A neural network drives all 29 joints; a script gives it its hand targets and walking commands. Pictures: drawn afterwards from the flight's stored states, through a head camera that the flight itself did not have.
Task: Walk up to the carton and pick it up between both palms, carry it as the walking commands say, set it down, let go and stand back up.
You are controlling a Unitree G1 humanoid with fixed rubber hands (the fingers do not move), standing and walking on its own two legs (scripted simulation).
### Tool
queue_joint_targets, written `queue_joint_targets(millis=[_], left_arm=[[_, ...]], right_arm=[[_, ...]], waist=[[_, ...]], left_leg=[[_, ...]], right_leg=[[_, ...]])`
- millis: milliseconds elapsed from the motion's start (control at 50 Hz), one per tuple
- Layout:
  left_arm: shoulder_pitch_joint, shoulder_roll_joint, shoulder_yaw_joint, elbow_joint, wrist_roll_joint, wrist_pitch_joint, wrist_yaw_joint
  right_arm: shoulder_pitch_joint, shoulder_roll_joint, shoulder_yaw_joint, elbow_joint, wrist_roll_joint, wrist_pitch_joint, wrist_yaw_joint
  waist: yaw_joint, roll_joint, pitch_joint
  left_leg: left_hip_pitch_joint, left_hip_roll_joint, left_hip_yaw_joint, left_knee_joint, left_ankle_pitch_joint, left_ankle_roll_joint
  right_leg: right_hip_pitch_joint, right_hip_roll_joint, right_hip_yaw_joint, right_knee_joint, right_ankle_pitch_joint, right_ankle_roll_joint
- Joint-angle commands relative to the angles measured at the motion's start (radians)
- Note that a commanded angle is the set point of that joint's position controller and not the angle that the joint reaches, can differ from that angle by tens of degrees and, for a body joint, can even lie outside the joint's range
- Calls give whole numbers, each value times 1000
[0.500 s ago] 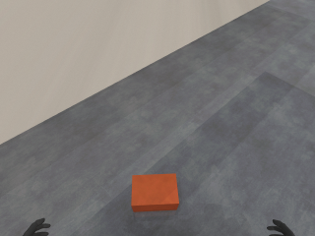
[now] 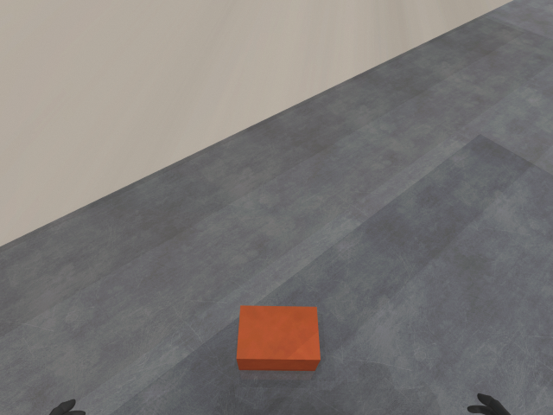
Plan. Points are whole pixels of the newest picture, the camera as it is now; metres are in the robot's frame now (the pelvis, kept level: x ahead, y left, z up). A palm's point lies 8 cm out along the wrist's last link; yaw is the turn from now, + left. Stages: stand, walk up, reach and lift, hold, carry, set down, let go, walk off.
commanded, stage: walk up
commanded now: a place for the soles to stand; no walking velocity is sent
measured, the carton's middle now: (277, 338) +0.43 -0.01 -0.70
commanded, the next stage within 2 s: reach and lift in 1.32 s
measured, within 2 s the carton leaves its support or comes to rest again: neither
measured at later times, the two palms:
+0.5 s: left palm out of the picture +0.06 +0.34 -0.10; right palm out of the picture +0.13 -0.32 -0.09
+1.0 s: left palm out of the picture +0.05 +0.33 -0.10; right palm out of the picture +0.14 -0.31 -0.09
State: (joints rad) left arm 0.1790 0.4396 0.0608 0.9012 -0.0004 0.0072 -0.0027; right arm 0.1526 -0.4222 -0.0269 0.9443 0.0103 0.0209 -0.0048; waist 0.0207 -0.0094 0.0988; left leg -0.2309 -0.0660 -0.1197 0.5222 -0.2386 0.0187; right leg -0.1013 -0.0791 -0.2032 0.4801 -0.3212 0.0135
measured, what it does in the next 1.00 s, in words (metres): stands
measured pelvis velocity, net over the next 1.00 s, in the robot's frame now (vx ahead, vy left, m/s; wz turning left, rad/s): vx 0.01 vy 0.00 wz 0.06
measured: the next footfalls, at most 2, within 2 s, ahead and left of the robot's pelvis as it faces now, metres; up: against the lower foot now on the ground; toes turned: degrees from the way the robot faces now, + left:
none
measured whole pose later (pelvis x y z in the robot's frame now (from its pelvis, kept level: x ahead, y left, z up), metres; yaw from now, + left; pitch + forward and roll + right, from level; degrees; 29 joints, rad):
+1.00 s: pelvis +0.01 +0.00 +0.00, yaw +3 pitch -3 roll +0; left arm 0.20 0.43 0.06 0.94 0.00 0.00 0.00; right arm 0.11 -0.40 -0.02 0.97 0.02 0.02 -0.02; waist 0.03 -0.01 0.08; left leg -0.20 -0.08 -0.16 0.48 -0.22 0.01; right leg -0.05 -0.05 -0.16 0.42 -0.32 0.01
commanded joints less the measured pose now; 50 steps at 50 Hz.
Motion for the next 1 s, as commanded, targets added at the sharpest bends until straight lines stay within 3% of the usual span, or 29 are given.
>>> queue_joint_targets(millis=[0,20,80,120,180,280,360,440,500,560,600,640,700,820,860,900,940,980], left_arm=[[12,157,40,-56,-7,-7,6],[26,155,38,-50,-8,-8,7],[64,173,38,-24,-5,-24,13],[19,198,47,-24,-1,-30,16],[-3,194,48,-34,3,-31,11],[-1,188,46,-47,-2,-21,9],[6,179,47,-48,-4,-12,10],[39,164,43,-37,-7,-8,10],[64,172,42,-20,-6,-17,14],[29,198,51,-16,-3,-27,16],[7,195,51,-24,2,-28,13],[0,193,51,-33,4,-26,10],[1,188,49,-41,0,-19,8],[40,161,42,-30,-8,-7,10],[65,161,36,-10,-5,-14,14],[30,187,44,-6,-2,-23,17],[10,189,45,-4,-2,-29,16],[4,181,43,-6,-1,-30,14]], right_arm=[[-10,-209,-46,-64,4,-12,-16],[-23,-205,-44,-72,4,-14,-17],[-58,-186,-44,-75,7,-16,-17],[-43,-163,-41,-62,11,-16,-15],[-37,-158,-37,-56,-2,-13,-13],[-25,-185,-41,-41,0,-10,-15],[-31,-199,-43,-43,3,-6,-20],[-56,-199,-39,-60,5,-9,-23],[-77,-188,-39,-63,7,-13,-24],[-63,-165,-38,-51,10,-13,-21],[-54,-158,-35,-49,0,-11,-20],[-45,-164,-36,-41,-5,-11,-18],[-36,-185,-41,-33,0,-10,-19],[-64,-196,-37,-49,7,-12,-26],[-106,-176,-33,-54,6,-13,-25],[-95,-165,-35,-38,11,-13,-24],[-74,-159,-34,-22,6,-16,-24],[-69,-160,-33,-12,4,-16,-23]], waist=[[-4,82,-92],[4,87,-89],[23,77,-98],[0,2,-74],[-6,-44,-68],[-7,-18,-103],[-3,30,-100],[12,73,-90],[23,79,-83],[7,1,-69],[-1,-37,-58],[-1,-43,-66],[-2,-22,-90],[17,73,-94],[33,84,-93],[14,39,-61],[-3,12,-67],[-6,-4,-77]], left_leg=[[-58,175,-268,-164,219,103],[-72,180,-282,-178,207,99],[-61,142,-197,-143,249,47],[-40,86,-100,-51,261,17],[-26,84,-55,-6,233,15],[11,99,-91,-21,341,38],[-9,108,-154,-53,306,62],[-73,143,-272,-142,229,83],[-74,129,-236,-142,239,53],[-32,68,-108,-16,252,15],[-28,72,-69,10,225,13],[-21,80,-69,7,253,20],[11,91,-108,-20,321,38],[-66,142,-295,-147,220,85],[-65,131,-246,-162,202,53],[-32,90,-149,-98,250,19],[21,85,-105,-61,287,14],[39,94,-103,-66,306,23]], right_leg=[[57,-11,133,-4,-45,-50],[69,-11,149,-24,-44,-49],[100,-69,190,-110,54,-67],[68,-136,206,-164,128,-101],[55,-182,172,-145,263,-127],[56,-118,123,-72,196,-92],[55,-76,124,-24,93,-82],[87,-23,156,-19,-13,-64],[105,-55,183,-85,30,-70],[63,-149,201,-157,135,-118],[52,-189,179,-142,238,-137],[54,-175,150,-108,252,-130],[46,-118,124,-57,169,-98],[93,-19,162,-19,-16,-60],[124,-57,188,-105,26,-69],[86,-113,193,-154,86,-94],[62,-146,177,-157,182,-105],[63,-137,153,-141,203,-96]])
